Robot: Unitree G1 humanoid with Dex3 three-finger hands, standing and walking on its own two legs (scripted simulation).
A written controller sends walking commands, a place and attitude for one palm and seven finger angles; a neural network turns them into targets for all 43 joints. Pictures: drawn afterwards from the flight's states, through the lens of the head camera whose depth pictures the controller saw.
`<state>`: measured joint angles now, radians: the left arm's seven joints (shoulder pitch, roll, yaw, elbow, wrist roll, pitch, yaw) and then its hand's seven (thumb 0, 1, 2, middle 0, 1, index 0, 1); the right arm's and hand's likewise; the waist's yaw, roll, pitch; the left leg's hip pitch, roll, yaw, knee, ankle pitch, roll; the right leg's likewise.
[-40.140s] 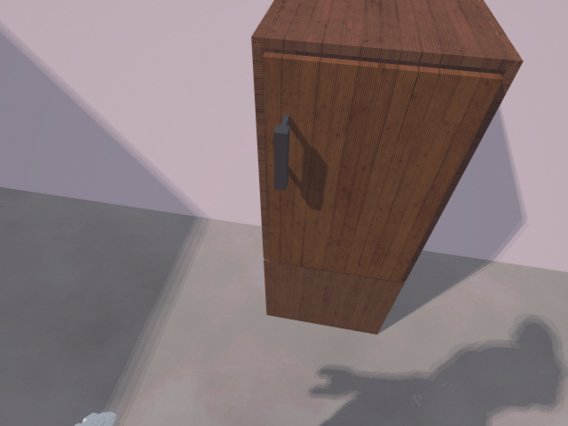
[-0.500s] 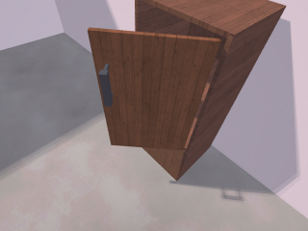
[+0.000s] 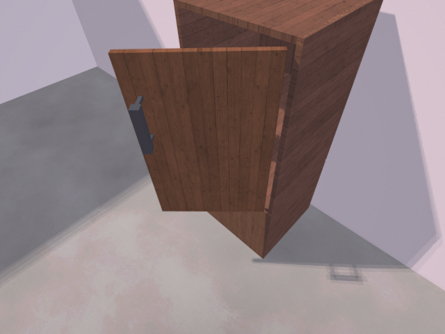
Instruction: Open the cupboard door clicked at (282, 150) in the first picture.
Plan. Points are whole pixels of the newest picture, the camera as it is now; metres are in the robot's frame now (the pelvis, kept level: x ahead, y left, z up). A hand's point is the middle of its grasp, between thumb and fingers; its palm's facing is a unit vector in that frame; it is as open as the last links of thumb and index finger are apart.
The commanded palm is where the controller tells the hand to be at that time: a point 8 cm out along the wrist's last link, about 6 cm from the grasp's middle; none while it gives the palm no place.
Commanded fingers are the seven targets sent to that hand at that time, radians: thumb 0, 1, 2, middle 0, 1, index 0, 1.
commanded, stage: come to a stop and stand still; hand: left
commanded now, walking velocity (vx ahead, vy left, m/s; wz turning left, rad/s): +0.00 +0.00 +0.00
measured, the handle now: (144, 125) +0.57 +0.22 +0.07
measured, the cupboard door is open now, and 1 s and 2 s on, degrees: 43 43 43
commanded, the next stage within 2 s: look again from close up in 1.00 s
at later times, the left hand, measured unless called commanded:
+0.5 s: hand out of the picture -0.01 +0.14 -0.17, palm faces +0.01 -0.98 -0.18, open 7.3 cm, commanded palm none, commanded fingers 0.00 0.90 0.90 -0.20 -0.30 -0.20 -0.30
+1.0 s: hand out of the picture +0.02 +0.14 -0.17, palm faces +0.03 -0.98 -0.20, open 7.3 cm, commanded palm none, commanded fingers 0.00 0.90 0.90 -0.20 -0.30 -0.20 -0.30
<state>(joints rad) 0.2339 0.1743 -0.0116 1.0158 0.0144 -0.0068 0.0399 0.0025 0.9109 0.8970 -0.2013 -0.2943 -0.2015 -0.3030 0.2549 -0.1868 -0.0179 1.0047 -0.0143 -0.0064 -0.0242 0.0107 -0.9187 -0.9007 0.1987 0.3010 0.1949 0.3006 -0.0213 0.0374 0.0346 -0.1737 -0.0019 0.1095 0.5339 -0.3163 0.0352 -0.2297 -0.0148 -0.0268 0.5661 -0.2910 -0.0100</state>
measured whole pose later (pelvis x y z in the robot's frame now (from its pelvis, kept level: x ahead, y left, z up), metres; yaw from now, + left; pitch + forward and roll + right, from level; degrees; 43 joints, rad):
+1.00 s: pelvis +0.02 -0.03 +0.01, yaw +1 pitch -1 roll +1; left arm 0.27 0.15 -0.01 1.13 0.02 -0.03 0.03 0.01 0.92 0.90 -0.20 -0.29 -0.20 -0.30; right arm 0.27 -0.14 0.00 1.14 -0.01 -0.02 -0.04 0.01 -0.92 -0.90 0.20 0.30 0.19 0.30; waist 0.00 0.00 0.04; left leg -0.12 0.02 0.08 0.41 -0.27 -0.01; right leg -0.18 0.02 -0.06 0.46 -0.26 -0.05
